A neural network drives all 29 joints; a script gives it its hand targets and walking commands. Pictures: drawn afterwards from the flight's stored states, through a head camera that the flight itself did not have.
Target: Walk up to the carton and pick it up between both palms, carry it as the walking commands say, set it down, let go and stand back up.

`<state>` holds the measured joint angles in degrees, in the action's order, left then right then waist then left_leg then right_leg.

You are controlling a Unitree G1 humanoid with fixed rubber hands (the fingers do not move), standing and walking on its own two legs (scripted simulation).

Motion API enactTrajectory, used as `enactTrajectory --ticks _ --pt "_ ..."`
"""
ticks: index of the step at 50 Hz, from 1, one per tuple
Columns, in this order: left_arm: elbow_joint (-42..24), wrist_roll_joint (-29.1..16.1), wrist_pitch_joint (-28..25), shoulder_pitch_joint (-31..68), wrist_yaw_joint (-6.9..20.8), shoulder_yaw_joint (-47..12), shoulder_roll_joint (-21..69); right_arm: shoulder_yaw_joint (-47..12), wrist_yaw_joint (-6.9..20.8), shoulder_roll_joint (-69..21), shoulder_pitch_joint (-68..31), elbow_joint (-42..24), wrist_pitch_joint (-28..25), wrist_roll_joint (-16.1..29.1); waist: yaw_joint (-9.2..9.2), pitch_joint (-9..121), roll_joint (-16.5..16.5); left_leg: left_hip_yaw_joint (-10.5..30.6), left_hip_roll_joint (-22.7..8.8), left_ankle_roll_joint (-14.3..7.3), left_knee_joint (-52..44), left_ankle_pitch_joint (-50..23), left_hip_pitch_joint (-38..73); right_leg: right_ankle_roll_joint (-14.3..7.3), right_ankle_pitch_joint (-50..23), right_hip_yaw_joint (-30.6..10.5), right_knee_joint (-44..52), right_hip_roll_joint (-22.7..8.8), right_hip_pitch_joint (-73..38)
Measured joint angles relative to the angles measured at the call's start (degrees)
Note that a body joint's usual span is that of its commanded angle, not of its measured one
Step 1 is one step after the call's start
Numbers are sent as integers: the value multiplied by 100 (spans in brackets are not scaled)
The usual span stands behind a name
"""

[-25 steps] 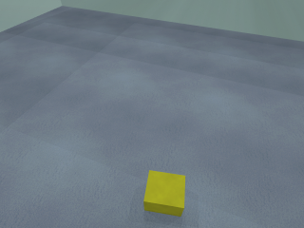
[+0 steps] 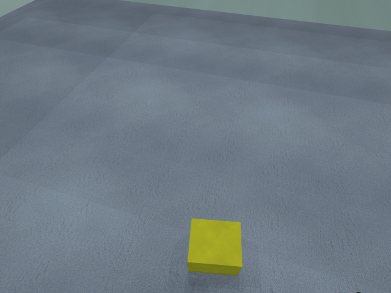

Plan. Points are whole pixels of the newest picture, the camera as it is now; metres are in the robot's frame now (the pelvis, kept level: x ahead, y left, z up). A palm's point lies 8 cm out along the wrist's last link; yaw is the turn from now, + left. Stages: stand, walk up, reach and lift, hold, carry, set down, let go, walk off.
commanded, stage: walk up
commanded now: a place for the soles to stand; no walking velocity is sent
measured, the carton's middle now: (214, 247) +0.44 -0.07 -0.67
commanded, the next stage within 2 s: stand in 1.24 s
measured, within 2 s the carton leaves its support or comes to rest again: neither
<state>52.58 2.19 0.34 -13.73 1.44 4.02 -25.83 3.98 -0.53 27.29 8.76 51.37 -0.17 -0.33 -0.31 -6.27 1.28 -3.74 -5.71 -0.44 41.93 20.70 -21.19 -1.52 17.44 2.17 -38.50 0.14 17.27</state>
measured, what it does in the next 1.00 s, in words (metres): stands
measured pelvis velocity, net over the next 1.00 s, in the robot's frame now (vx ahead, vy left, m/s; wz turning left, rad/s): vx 0.02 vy -0.02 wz -0.08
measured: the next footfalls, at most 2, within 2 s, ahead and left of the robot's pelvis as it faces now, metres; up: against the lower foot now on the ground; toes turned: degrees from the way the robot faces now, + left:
none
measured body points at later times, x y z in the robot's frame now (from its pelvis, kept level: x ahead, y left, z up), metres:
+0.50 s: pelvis +0.02 -0.03 +0.01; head +0.04 -0.04 +0.46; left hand +0.15 +0.28 -0.09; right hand +0.12 -0.37 -0.09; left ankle +0.04 +0.12 -0.72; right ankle +0.02 -0.14 -0.72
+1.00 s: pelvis +0.02 -0.02 +0.03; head +0.04 -0.02 +0.48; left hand +0.16 +0.29 -0.09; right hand +0.11 -0.35 -0.09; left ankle +0.04 +0.12 -0.72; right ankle +0.02 -0.14 -0.72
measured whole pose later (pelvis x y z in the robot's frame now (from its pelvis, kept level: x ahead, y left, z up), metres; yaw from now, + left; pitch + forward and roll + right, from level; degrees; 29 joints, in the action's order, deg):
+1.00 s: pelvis +0.02 -0.02 +0.03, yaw -4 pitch -1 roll +0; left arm 60.6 0.1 -0.3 -3.9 1.3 0.8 -23.5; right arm 0.0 0.1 24.2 3.2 61.4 -1.8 -0.5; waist -0.1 -3.1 -0.3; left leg -4.8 -4.0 2.1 21.0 10.5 -9.1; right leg 0.5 11.3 -1.7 -22.4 -0.3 10.0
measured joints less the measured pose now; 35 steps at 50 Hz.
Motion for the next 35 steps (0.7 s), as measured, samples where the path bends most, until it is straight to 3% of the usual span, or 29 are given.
enactTrajectory --ticks 3,5,8,13,15,17,20,24,35 --pt "-108 9 -22 31 -17 -1 -53 -34 -53 -64 -53 62 29 76 94 43 -84 163 236 -112 537 758 -125 -40 185 -88 55 -5 -13" --pt "-181 -31 -24 93 -40 -14 -62 -75 -58 -99 -78 52 -49 69 117 26 -123 134 321 -135 222 516 0 -27 160 -126 149 0 -39" --pt "-262 -136 9 260 -48 -69 -59 -115 -82 -123 -46 74 -185 -1 93 1 -155 80 391 -114 -661 -521 344 14 238 -105 -3 -5 11" --pt "-280 -261 66 533 -58 -130 60 -223 -80 -253 -86 74 -287 -62 71 -79 -185 56 244 64 -732 -414 491 -20 1154 -312 -469 75 111" --pt "-260 -246 26 556 -37 -135 74 -243 -69 -248 -125 58 -258 -48 64 -55 -176 34 156 147 -719 -402 504 -44 642 -297 28 -14 -54" --pt "-213 -175 -28 539 -36 -121 59 -239 -48 -223 -217 50 -196 -5 53 -77 -149 17 45 223 -547 -305 493 96 -223 -246 343 -8 -176" --pt "-78 -136 -49 525 -45 -172 65 -215 -31 -220 -267 101 -115 50 -40 14 -163 111 98 125 -601 -240 549 100 30 -217 246 -5 -190" --pt "60 -165 -38 631 -36 -249 185 -248 18 -191 -252 319 -133 24 -30 172 -152 83 147 291 -1043 -523 739 100 30 -244 410 -45 -255" --pt "408 -187 -96 983 -32 -301 255 -365 60 -265 -428 739 -147 30 -47 270 -68 9 115 338 -1719 -860 1049 98 -346 -289 1110 3 -547"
